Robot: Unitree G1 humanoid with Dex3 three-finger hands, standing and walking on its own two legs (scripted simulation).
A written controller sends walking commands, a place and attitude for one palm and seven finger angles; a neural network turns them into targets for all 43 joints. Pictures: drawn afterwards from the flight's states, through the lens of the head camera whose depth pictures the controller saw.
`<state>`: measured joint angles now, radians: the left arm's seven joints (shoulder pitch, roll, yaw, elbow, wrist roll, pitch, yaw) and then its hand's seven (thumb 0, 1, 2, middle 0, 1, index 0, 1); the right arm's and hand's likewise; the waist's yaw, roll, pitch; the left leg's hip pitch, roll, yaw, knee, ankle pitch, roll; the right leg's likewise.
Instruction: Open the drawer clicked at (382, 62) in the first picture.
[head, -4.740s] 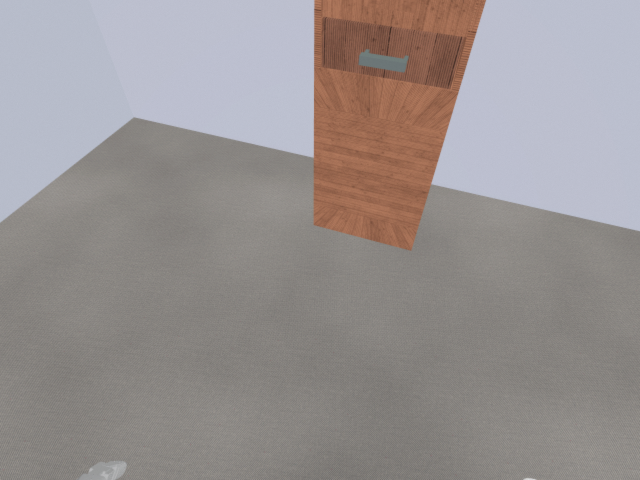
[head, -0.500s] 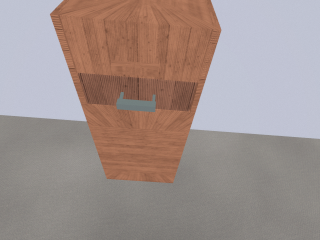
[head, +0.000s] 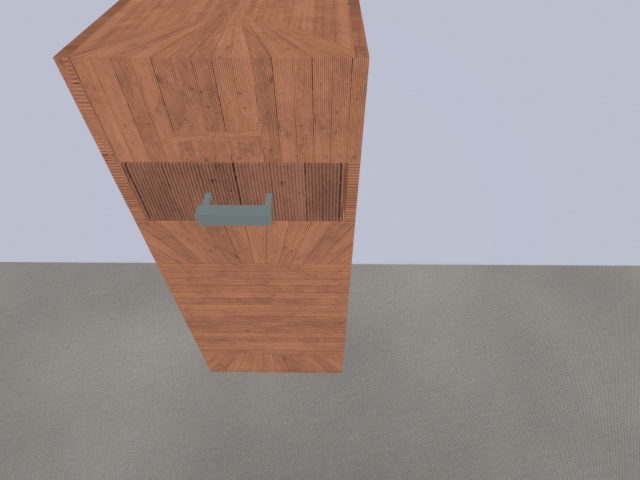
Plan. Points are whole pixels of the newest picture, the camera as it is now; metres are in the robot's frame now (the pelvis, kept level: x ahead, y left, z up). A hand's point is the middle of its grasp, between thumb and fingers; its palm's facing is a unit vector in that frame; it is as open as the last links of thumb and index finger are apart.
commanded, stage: come to a stop and stand still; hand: left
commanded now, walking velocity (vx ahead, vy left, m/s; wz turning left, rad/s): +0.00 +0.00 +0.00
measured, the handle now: (236, 206) +0.56 +0.17 +0.00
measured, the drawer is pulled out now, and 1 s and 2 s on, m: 0.00 0.00 0.00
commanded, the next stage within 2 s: look again from close up in 0.10 s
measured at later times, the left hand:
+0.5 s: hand out of the picture +0.02 +0.19 -0.18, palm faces +0.03 -0.98 -0.19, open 7.4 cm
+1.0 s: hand (133, 434) +0.19 +0.25 -0.06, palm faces -0.09 -0.54 -0.84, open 7.7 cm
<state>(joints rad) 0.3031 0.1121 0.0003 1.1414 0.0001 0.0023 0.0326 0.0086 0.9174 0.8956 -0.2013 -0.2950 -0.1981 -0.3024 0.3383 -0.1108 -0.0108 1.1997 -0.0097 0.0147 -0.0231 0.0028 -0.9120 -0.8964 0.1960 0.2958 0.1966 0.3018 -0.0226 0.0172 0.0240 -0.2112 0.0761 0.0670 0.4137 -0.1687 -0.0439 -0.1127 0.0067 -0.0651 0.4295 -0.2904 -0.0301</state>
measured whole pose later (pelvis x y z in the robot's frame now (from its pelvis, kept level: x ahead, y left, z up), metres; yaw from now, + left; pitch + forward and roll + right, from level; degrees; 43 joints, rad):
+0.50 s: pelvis +0.02 +0.02 -0.01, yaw +0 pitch -1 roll +0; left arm 0.31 0.14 0.00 1.08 0.01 -0.01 0.04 0.00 0.90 0.90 -0.20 -0.30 -0.20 -0.30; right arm 0.27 -0.17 0.00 1.07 -0.01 -0.02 -0.03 0.02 -0.95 -0.90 0.20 0.30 0.20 0.30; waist 0.00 0.01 0.01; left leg -0.25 0.03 0.06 0.58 -0.32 0.01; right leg -0.15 -0.02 -0.05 0.54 -0.37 0.00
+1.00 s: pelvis +0.00 +0.03 -0.02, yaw +0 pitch +6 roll +1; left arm 0.37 0.29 -0.04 0.14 0.59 0.05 0.28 0.01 0.83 0.86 -0.21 -0.34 -0.20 -0.35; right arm 0.24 -0.22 -0.02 0.76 -0.02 -0.17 -0.05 0.01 -0.91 -0.90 0.20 0.30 0.20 0.30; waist 0.00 0.04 -0.07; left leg -0.43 -0.01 0.08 0.63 -0.30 0.03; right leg -0.39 -0.04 0.00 0.68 -0.40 0.00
